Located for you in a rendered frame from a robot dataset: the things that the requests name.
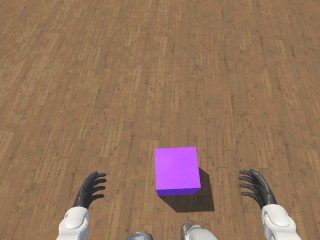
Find robot right hand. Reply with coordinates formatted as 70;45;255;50
238;168;278;210

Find right robot forearm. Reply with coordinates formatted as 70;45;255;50
261;204;301;240

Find left robot shin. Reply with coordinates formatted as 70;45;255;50
136;232;148;238

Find carton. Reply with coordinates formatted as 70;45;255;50
155;147;201;196

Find robot right thigh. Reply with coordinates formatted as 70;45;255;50
184;228;218;240

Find robot left hand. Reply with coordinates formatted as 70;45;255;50
73;171;107;209

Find left robot forearm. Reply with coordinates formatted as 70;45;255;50
56;206;90;240

